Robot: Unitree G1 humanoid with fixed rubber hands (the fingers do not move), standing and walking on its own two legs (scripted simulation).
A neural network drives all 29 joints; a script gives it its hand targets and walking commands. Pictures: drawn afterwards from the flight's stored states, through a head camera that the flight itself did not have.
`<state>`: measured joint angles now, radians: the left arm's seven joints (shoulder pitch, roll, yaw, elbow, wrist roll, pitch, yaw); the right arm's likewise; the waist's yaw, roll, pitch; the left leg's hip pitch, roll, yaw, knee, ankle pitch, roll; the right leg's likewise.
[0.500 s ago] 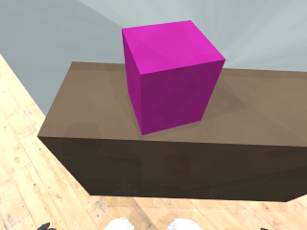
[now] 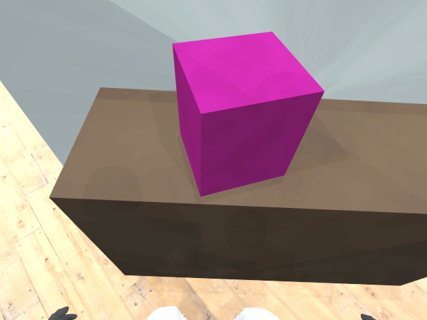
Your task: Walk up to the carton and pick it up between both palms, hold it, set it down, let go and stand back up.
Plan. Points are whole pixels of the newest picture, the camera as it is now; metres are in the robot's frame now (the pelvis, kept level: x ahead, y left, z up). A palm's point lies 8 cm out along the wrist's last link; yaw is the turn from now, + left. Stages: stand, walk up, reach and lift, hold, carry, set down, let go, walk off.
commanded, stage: walk up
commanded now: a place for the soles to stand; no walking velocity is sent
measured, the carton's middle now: (235, 117) +0.48 -0.04 +0.09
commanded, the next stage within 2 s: reach and lift in 0.26 s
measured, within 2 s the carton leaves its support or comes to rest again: neither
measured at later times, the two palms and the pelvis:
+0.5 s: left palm out of the picture +0.13 +0.28 -0.10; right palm out of the picture +0.10 -0.32 -0.09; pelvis -0.01 +0.01 -0.01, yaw -1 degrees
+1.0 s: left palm (89, 304) +0.15 +0.22 -0.04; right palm (384, 297) +0.16 -0.31 -0.05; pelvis +0.00 -0.02 +0.02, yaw -1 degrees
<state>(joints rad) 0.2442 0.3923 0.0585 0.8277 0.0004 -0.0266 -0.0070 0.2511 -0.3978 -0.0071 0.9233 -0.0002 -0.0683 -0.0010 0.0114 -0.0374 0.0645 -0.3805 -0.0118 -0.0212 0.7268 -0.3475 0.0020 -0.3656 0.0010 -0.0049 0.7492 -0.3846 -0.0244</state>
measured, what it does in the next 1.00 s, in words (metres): stands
